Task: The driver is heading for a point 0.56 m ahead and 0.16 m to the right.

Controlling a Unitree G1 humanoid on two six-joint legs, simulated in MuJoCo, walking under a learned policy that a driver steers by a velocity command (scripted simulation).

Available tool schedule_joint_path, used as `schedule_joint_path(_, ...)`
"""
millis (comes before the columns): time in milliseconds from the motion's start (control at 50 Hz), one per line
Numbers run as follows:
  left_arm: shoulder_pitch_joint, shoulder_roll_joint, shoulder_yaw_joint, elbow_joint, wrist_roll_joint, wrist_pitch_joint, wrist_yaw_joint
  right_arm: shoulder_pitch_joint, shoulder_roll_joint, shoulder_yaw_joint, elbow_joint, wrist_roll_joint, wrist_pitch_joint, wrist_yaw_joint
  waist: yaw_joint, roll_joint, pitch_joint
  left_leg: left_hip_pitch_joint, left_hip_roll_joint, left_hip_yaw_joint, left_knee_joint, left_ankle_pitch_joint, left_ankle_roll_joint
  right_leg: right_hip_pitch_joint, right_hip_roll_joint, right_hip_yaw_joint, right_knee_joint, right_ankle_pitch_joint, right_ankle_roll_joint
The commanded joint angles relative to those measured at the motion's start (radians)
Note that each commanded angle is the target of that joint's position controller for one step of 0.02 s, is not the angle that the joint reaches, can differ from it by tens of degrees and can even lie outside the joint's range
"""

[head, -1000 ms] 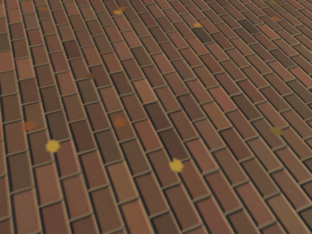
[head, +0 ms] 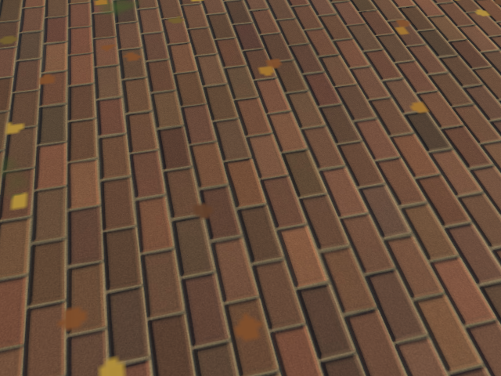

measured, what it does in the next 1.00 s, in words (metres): walks ahead, turning right: right foot, then left foot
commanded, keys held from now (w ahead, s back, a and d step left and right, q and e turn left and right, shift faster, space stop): w+e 0.04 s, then e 0.76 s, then no key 0.04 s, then w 0.16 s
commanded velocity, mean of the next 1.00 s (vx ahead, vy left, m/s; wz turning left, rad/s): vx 0.16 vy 0.00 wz -0.49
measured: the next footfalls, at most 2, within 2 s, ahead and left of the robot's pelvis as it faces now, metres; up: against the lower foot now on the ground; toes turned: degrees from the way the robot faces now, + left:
right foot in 0.32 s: +0.30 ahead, -0.10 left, +0.00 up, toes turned -14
left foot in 0.88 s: +0.31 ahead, +0.08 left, +0.00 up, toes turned -34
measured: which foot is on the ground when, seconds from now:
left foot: down 0.00-0.34, up 0.36-0.86, down 0.88-1.00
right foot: up 0.00-0.30, down 0.32-0.88, up 0.90-1.00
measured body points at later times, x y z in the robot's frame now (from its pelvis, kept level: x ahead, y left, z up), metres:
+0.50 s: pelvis +0.18 -0.03 -0.01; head +0.23 -0.05 +0.43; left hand +0.35 +0.21 -0.13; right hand +0.22 -0.30 -0.15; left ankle +0.18 +0.12 -0.66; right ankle +0.26 -0.09 -0.74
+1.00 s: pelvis +0.24 +0.01 +0.01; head +0.26 +0.03 +0.46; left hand +0.47 +0.20 -0.13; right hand +0.17 -0.27 -0.10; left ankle +0.28 +0.10 -0.74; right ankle +0.21 -0.09 -0.68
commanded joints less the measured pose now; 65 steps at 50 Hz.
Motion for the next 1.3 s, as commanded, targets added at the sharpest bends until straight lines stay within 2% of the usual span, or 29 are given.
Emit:
schedule_joint_path(20, 0.061, 0.047, 0.017, -0.03, 0.01, 0.023, -0.017, 0.072, -0.093, -0.022, -0.008, 0.013, -0.036, -0.005, 0.006, 0.097, -0.028, 0.097, 0.286, -0.213, -0.264, 0.168, 0.075, -0.123, -0.056, 0.037, 0.007, 0.072, 0.015)
schedule_joint_path(120, -0.089, 0.024, 0.012, -0.089, 0.009, 0.026, -0.022, 0.09, -0.085, -0.019, 0.015, 0.016, -0.034, -0.015, 0.01, 0.093, 0.023, 0.093, 0.237, 0.0, -0.215, 0.593, 0.052, -0.182, -0.042, -0.036, -0.184, 0.232, 0.05)
schedule_joint_path(200, -0.194, -0.003, -0.006, -0.127, 0.011, 0.022, -0.027, 0.134, -0.103, -0.02, 0.037, 0.02, -0.019, -0.029, -0.034, 0.115, -0.001, 0.158, 0.227, 0.076, -0.131, 0.696, 0.032, -0.095, 0.008, -0.125, -0.428, 0.338, 0.031)
schedule_joint_path(260, -0.148, 0.028, 0.002, -0.129, 0.026, 0.019, -0.025, 0.135, -0.126, -0.031, 0.043, 0.018, 0.0, -0.044, -0.015, 0.14, -0.041, 0.234, 0.263, 0.081, 0.019, 0.841, 0.022, -0.03, 0.05, -0.144, -0.481, 0.234, -0.016)
schedule_joint_path(300, -0.038, 0.064, 0.019, -0.105, 0.033, 0.008, -0.018, 0.112, -0.144, -0.041, 0.032, 0.02, 0.016, -0.052, 0.029, 0.129, -0.101, 0.245, 0.267, 0.079, 0.235, 0.855, 0.013, 0.079, 0.092, -0.139, -0.55, 0.179, -0.062)
schedule_joint_path(320, 0.058, 0.087, 0.031, -0.079, 0.04, -0.007, -0.009, 0.096, -0.154, -0.046, 0.023, 0.025, 0.025, -0.05, 0.082, 0.075, -0.153, 0.201, 0.231, 0.094, 0.442, 0.691, -0.017, 0.201, 0.095, -0.113, -0.676, 0.316, -0.09)
schedule_joint_path(340, 0.1, 0.189, 0.058, -0.081, 0.036, -0.017, 0.005, 0.141, -0.119, -0.04, -0.007, 0.02, 0.026, -0.044, 0.077, -0.068, -0.232, -0.006, 0.154, 0.1, 0.729, 0.174, -0.059, 0.409, -0.111, 0.118, -0.629, 0.79, -0.148)
schedule_joint_path(360, 0.068, 0.29, 0.089, -0.101, 0.006, 0.004, 0.013, 0.223, -0.063, -0.029, -0.046, 0.038, 0.038, -0.037, 0.013, -0.24, -0.367, -0.304, -0.051, -0.005, 1.046, -0.501, -0.101, 0.636, -0.369, 0.527, -0.636, 1.177, -0.379)
schedule_joint_path(380, 0.046, 0.255, 0.09, -0.127, -0.036, 0.025, 0.015, 0.185, -0.104, -0.032, -0.032, -0.001, 0.05, -0.034, 0.044, -0.036, -0.387, -0.337, 0.029, -0.159, 1.057, -0.437, -0.105, 0.569, -0.346, 0.489, -0.696, 0.95, -0.383)
schedule_joint_path(420, -0.08, 0.135, 0.056, -0.14, -0.022, 0.049, 0.027, 0.068, -0.097, -0.035, -0.055, 0.005, 0.054, -0.033, -0.001, 0.051, -0.118, -0.363, 0.085, -0.157, 0.923, -0.312, -0.114, 0.289, -0.243, 0.357, -0.8, 0.601, -0.294)
schedule_joint_path(440, -0.108, 0.109, 0.049, -0.143, -0.022, 0.053, 0.03, 0.053, -0.102, -0.037, -0.067, -0.004, 0.065, -0.034, -0.022, 0.037, -0.076, -0.335, 0.101, -0.162, 0.84, -0.274, -0.119, 0.215, -0.191, 0.308, -0.824, 0.53, -0.25)
schedule_joint_path(480, -0.106, 0.109, 0.05, -0.141, -0.009, 0.049, 0.025, 0.087, -0.081, -0.034, -0.059, -0.016, 0.096, -0.035, -0.037, 0.009, -0.105, -0.254, 0.08, -0.147, 0.783, -0.232, -0.128, 0.156, -0.136, 0.264, -0.827, 0.537, -0.214)
schedule_joint_path(520, -0.103, 0.14, 0.061, -0.144, -0.004, 0.04, 0.019, 0.091, -0.068, -0.033, -0.065, -0.007, 0.109, -0.035, -0.041, 0.004, -0.138, -0.242, 0.072, -0.15, 0.726, -0.215, -0.134, 0.153, -0.113, 0.258, -0.824, 0.507, -0.197)
schedule_joint_path(620, -0.086, 0.165, 0.073, -0.155, -0.001, 0.059, 0.022, -0.015, -0.087, -0.039, -0.107, -0.001, 0.124, -0.04, 0.003, -0.063, -0.127, -0.295, 0.065, -0.174, 0.574, -0.182, -0.148, 0.17, -0.085, 0.352, -0.869, 0.097, -0.154)
schedule_joint_path(680, -0.073, 0.171, 0.079, -0.159, 0.003, 0.069, 0.023, -0.054, -0.092, -0.038, -0.126, 0.005, 0.122, -0.043, 0.021, -0.077, -0.109, -0.294, 0.051, -0.187, 0.496, -0.191, -0.146, 0.185, -0.087, 0.419, -0.877, -0.007, -0.147)
schedule_joint_path(760, -0.079, 0.174, 0.084, -0.164, 0.01, 0.075, 0.018, -0.055, -0.093, -0.034, -0.139, 0.019, 0.106, -0.049, 0.023, -0.091, -0.111, -0.216, 0.012, -0.191, 0.382, -0.231, -0.121, 0.192, -0.083, 0.478, -0.851, 0.057, -0.141)
schedule_joint_path(840, -0.124, 0.162, 0.082, -0.168, 0.0, 0.084, 0.013, 0.071, -0.094, -0.03, -0.117, 0.032, 0.084, -0.058, -0.034, -0.099, -0.124, -0.001, -0.023, -0.171, 0.091, -0.185, -0.07, 0.145, -0.054, 0.498, -0.808, 0.148, -0.091)
schedule_joint_path(860, -0.123, 0.147, 0.077, -0.168, -0.01, 0.085, 0.016, 0.119, -0.107, -0.033, -0.106, 0.022, 0.076, -0.061, -0.057, -0.063, -0.137, 0.116, 0.004, -0.185, -0.065, -0.147, -0.049, 0.075, -0.005, 0.464, -0.784, -0.035, -0.047)
schedule_joint_path(880, -0.084, 0.088, 0.061, -0.174, -0.021, 0.083, 0.021, 0.105, -0.182, -0.048, -0.121, 0.003, 0.073, -0.067, -0.03, 0.121, -0.136, 0.196, 0.2, -0.41, -0.203, -0.352, 0.004, -0.05, 0.1, 0.348, -0.602, -0.257, 0.011)
schedule_joint_path(900, -0.109, 0.083, 0.059, -0.193, -0.016, 0.073, 0.025, 0.032, -0.277, -0.069, -0.151, -0.019, 0.074, -0.06, -0.036, 0.303, -0.069, 0.162, 0.411, -0.716, -0.302, -0.514, 0.104, -0.244, 0.265, 0.119, -0.367, -0.234, 0.031)
schedule_joint_path(920, -0.145, 0.157, 0.071, -0.186, 0.025, 0.063, 0.026, 0.024, -0.223, -0.064, -0.14, -0.027, 0.074, -0.053, -0.032, 0.161, -0.019, 0.056, 0.404, -0.691, -0.284, -0.525, 0.129, -0.226, 0.161, 0.178, -0.241, -0.138, 0.032)
schedule_joint_path(940, -0.111, 0.148, 0.073, -0.168, 0.022, 0.056, 0.013, -0.007, -0.167, -0.046, -0.138, -0.014, 0.068, -0.046, 0.007, 0.138, -0.009, 0.03, 0.337, -0.609, -0.278, -0.483, 0.104, -0.192, 0.16, 0.183, -0.189, -0.064, 0.035)
schedule_joint_path(960, -0.069, 0.14, 0.069, -0.145, 0.025, 0.054, 0.003, -0.027, -0.142, -0.04, -0.135, -0.006, 0.061, -0.039, 0.027, 0.142, -0.007, 0.051, 0.283, -0.527, -0.274, -0.421, 0.074, -0.189, 0.155, 0.171, -0.141, -0.013, 0.047)
schedule_joint_path(1000, -0.039, 0.125, 0.062, -0.114, 0.034, 0.049, -0.012, 0.011, -0.129, -0.037, -0.118, 0.003, 0.044, -0.031, 0.009, 0.173, -0.007, 0.105, 0.229, -0.439, -0.272, -0.347, 0.065, -0.217, 0.147, 0.137, -0.08, 0.02, 0.061)
schedule_joint_path(1100, -0.197, 0.1, 0.043, -0.146, 0.027, 0.032, -0.022, 0.17, -0.151, -0.055, -0.039, 0.012, 0.012, -0.018, -0.071, 0.159, 0.023, 0.263, 0.243, -0.402, -0.275, -0.209, 0.094, -0.322, 0.076, 0.071, -0.217, 0.073, 0.095)
schedule_joint_path(1180, -0.274, 0.036, 0.013, -0.156, 0.019, 0.02, -0.018, 0.219, -0.131, -0.049, 0.007, 0.007, 0.011, -0.016, -0.094, 0.182, 0.021, 0.212, 0.222, -0.285, -0.18, 0.265, 0.097, -0.151, 0.049, -0.052, -0.426, 0.027, 0.11)
schedule_joint_path(1220, -0.266, 0.029, 0.006, -0.149, 0.005, 0.018, -0.007, 0.244, -0.135, -0.05, 0.03, 0.004, 0.017, -0.013, -0.092, 0.209, -0.011, 0.188, 0.22, -0.255, -0.104, 0.489, 0.086, -0.04, 0.075, -0.09, -0.498, 0.014, 0.086)
schedule_joint_path(1260, -0.22, 0.034, 0.005, -0.127, -0.005, 0.012, 0.007, 0.241, -0.135, -0.048, 0.042, 0.01, 0.025, -0.014, -0.066, 0.205, -0.035, 0.172, 0.231, -0.268, -0.051, 0.556, 0.069, 0.074, 0.09, -0.09, -0.588, 0.091, 0.05)
schedule_joint_path(1300, -0.098, 0.061, 0.013, -0.076, 0.01, -0.004, 0.028, 0.211, -0.116, -0.039, 0.042, 0.025, 0.025, -0.018, 0.008, 0.125, -0.089, 0.09, 0.194, -0.237, 0.071, 0.496, 0.009, 0.331, 0.054, -0.033, -0.77, 0.264, 0.015)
